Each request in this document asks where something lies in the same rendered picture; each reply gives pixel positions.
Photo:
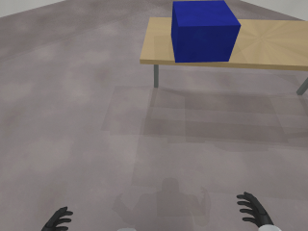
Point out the robot left hand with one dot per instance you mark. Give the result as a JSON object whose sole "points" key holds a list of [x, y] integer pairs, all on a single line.
{"points": [[57, 219]]}

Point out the robot right hand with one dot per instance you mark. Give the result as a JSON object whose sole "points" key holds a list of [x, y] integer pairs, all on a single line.
{"points": [[261, 217]]}

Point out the carton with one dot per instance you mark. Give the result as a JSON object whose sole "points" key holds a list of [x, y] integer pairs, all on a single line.
{"points": [[203, 31]]}

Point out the table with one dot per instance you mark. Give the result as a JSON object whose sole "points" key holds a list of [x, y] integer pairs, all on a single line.
{"points": [[260, 44]]}

